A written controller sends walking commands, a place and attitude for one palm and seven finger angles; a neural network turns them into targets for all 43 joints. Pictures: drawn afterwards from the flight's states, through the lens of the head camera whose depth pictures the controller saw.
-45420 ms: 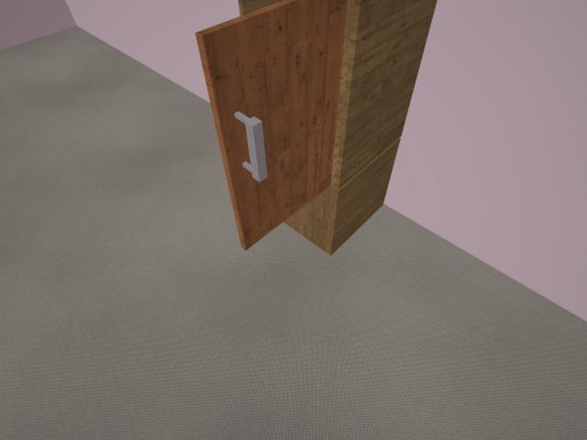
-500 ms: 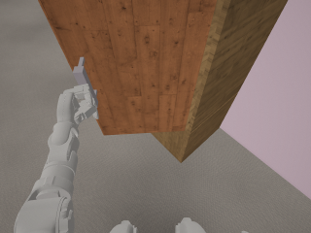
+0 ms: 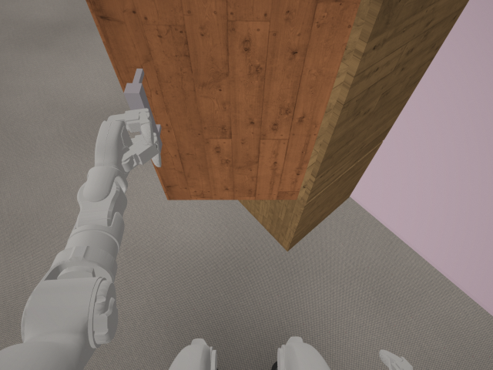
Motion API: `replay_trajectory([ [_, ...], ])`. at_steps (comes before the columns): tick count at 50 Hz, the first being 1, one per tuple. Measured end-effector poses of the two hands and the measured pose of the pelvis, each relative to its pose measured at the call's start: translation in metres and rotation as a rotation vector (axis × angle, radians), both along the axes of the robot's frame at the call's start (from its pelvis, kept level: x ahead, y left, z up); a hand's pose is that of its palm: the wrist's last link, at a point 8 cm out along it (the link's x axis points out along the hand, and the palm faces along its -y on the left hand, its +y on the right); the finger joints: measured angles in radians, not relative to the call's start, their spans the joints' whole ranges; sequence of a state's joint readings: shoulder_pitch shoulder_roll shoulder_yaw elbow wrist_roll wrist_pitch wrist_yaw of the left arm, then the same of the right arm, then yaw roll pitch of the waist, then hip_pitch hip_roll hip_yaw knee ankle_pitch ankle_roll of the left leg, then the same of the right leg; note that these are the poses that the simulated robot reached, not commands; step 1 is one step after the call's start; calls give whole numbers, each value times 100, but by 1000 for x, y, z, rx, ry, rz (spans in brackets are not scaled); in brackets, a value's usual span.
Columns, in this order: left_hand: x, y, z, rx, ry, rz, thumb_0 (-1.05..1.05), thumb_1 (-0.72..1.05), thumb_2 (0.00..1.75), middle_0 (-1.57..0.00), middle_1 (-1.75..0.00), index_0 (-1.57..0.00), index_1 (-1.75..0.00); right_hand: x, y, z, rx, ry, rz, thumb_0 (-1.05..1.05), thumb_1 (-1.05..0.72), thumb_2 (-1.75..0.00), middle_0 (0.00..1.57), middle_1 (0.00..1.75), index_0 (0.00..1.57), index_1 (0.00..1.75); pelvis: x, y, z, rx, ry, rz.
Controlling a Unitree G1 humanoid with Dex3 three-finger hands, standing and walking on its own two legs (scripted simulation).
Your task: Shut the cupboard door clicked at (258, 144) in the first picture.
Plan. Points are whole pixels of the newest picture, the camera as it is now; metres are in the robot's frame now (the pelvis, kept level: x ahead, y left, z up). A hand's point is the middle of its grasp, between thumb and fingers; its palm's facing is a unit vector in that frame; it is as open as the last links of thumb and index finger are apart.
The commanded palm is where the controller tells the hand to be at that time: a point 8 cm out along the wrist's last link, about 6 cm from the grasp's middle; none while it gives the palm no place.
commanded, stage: push the door shut along its arc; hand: left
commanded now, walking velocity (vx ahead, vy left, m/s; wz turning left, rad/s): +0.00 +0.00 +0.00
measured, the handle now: (147, 113) +0.53 +0.18 +0.08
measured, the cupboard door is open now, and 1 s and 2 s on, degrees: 50 28 22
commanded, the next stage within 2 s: pull the fist back off the door in 1.34 s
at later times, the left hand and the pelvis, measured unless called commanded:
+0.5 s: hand (162, 116) +0.52 +0.15 +0.08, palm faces -0.15 -0.99 -0.02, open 3.5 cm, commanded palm +0.52 +0.18 +0.08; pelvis -0.01 +0.01 -0.02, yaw +0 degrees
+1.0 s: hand (186, 93) +0.58 +0.11 +0.09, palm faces -0.28 -0.96 -0.01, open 3.1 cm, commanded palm +0.58 +0.15 +0.08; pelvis +0.01 +0.01 -0.03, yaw -3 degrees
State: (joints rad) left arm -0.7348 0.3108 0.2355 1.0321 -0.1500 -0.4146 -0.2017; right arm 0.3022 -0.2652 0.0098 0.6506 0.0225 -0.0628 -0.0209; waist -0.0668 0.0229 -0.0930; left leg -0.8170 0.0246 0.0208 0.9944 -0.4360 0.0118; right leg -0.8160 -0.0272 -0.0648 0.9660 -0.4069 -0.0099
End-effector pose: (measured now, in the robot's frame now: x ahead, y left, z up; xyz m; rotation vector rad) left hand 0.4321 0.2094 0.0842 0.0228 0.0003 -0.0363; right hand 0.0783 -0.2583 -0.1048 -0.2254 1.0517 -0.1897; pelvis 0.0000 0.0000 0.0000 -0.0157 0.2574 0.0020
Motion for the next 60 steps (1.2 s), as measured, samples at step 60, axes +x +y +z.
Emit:
replay_trajectory([
  [60,154,-41,4,-8,86,-283,2,90,90,-129,-150,-130,-150,-122,8,-7,-69,371,-183,0,-90,-90,20,30,21,30,9,9,-30,-50,210,-19],
])
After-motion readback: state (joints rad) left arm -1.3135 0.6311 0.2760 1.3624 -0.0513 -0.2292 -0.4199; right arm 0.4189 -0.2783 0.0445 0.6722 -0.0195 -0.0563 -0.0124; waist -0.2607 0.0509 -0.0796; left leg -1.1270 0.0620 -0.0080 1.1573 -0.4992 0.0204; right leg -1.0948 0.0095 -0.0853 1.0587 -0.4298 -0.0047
